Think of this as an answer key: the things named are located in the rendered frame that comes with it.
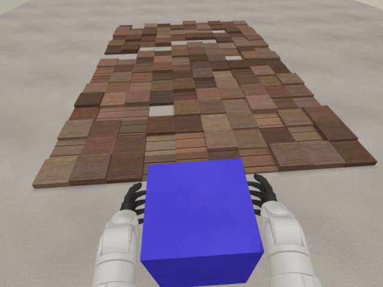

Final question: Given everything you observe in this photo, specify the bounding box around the left robot hand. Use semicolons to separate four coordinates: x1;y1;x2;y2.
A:
120;182;146;224

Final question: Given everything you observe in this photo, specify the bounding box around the right robot hand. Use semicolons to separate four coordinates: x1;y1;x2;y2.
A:
247;174;277;216

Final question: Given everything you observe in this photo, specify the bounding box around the robot right forearm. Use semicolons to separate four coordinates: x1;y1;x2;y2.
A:
260;201;322;287

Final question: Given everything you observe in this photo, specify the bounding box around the robot left forearm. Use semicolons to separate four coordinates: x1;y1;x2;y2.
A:
92;210;139;287

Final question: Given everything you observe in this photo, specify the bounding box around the carton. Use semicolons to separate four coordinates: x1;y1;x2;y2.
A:
140;158;264;287

